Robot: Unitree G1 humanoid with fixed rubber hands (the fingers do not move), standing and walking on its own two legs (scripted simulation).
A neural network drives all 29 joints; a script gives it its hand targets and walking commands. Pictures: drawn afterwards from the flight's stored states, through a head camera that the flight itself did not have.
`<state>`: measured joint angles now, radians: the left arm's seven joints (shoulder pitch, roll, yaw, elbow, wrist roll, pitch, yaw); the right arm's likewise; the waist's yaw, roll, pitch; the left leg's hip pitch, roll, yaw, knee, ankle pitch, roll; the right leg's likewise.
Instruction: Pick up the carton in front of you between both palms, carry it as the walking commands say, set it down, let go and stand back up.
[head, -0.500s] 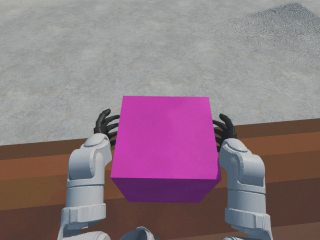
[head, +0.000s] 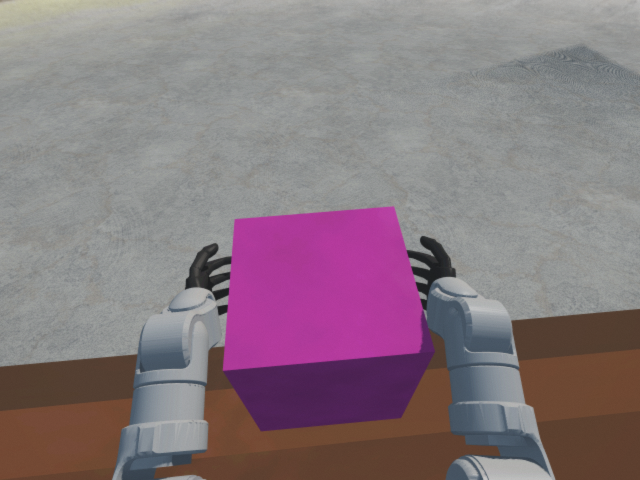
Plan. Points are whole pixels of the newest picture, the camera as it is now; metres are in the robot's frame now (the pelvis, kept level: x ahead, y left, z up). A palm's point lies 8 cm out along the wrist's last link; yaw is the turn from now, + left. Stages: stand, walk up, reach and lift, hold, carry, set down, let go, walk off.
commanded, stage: carry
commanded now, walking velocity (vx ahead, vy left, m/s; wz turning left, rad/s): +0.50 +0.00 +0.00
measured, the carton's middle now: (323, 325) +0.33 +0.03 +0.02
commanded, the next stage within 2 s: none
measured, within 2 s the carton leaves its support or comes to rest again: neither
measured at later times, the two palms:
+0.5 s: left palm (281, 219) +0.72 +0.15 -0.13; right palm (406, 225) +0.71 -0.15 -0.13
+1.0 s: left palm (293, 191) +1.16 +0.19 -0.37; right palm (374, 195) +1.18 -0.11 -0.39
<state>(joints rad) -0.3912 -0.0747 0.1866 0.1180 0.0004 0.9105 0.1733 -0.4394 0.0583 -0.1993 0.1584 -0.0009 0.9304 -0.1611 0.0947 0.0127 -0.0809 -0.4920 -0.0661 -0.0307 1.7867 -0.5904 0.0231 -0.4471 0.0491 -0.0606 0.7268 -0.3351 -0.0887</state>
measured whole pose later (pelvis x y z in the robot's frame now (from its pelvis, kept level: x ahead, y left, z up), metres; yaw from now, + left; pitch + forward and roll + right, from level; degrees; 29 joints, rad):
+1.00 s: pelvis +0.85 +0.01 -0.45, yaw +2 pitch +2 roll -2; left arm -0.43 -0.07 0.13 0.18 -0.08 0.83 0.20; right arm -0.29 0.08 -0.23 0.03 -0.02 0.84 -0.15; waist 0.11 0.06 -0.03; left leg -0.65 0.00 0.00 0.68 0.34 0.03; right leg -0.33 0.14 -0.07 1.22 -0.86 -0.14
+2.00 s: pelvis +1.75 +0.07 -0.66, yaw +0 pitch +7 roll -3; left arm -0.22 -0.13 0.15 -0.09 0.02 0.88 0.13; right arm -0.19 0.11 -0.15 -0.11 0.00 0.88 -0.16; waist -0.04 0.05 -0.07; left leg -0.25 0.03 0.12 0.30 -0.17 0.06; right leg -0.56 -0.02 -0.06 0.93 -0.30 0.02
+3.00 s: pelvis +2.37 +0.10 -0.67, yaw +1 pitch +4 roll -2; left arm -0.01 -0.13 0.04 -0.41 0.08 1.17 0.11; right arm 0.03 0.13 -0.06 -0.42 -0.07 1.15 -0.12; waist -0.02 -0.01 -0.08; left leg -0.27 0.04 0.22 0.34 -0.15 0.07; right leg -0.54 -0.10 -0.07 1.08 -0.24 -0.01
